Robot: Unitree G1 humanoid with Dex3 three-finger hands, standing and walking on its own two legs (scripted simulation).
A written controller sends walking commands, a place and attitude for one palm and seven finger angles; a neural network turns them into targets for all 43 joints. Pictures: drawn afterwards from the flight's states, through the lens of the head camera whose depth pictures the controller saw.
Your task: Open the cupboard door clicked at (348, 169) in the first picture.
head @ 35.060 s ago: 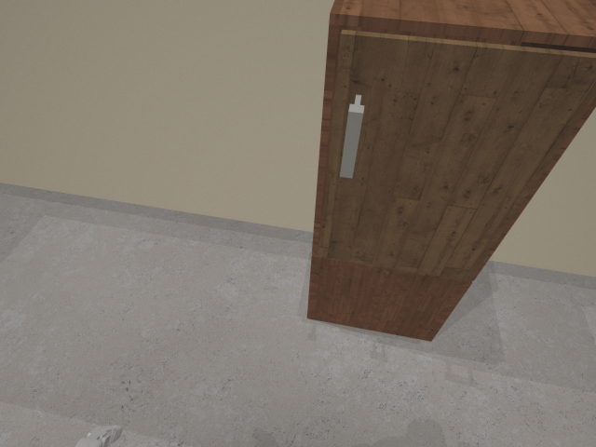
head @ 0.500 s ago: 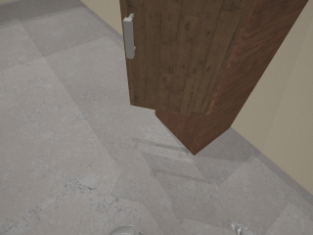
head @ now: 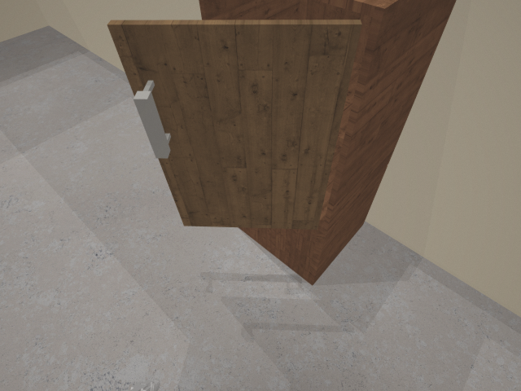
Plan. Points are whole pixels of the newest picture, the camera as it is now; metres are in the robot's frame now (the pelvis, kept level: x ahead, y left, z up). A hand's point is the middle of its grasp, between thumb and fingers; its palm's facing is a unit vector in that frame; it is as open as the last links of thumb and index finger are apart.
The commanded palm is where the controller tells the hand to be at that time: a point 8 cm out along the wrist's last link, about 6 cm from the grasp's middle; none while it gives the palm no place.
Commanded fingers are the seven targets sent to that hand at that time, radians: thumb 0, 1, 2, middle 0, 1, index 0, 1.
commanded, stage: come to a stop and stand still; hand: left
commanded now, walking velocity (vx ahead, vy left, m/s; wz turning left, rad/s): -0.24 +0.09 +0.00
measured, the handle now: (156, 120) +0.58 +0.21 +0.09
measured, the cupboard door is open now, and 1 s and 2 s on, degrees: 40 40 40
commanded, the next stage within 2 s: look again from close up in 0.94 s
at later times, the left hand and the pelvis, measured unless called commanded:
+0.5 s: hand out of the picture -0.02 +0.20 -0.17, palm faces +0.04 -0.97 -0.26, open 7.4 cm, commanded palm none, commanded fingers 0.00 0.90 0.90 -0.20 -0.30 -0.20 -0.30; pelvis -0.02 +0.01 +0.00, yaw +0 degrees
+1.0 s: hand out of the picture -0.06 +0.19 -0.17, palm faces +0.03 -0.98 -0.19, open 7.4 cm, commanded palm none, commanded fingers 0.00 0.90 0.90 -0.20 -0.30 -0.20 -0.30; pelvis -0.06 +0.02 +0.01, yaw +0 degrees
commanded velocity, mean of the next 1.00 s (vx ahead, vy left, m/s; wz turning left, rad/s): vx -0.02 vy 0.01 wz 0.00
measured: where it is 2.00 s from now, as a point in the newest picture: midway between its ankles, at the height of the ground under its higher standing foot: outside the picture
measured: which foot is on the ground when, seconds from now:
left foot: down 0.00-1.00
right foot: down 0.00-1.00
